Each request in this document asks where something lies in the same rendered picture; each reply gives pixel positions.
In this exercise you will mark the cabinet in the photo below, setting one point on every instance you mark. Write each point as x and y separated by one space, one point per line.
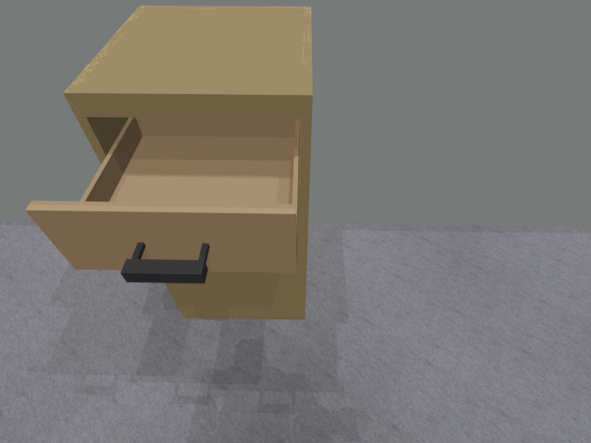
241 62

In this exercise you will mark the handle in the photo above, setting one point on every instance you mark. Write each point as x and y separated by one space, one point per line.
165 270

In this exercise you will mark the drawer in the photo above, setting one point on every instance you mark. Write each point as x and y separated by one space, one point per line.
177 183

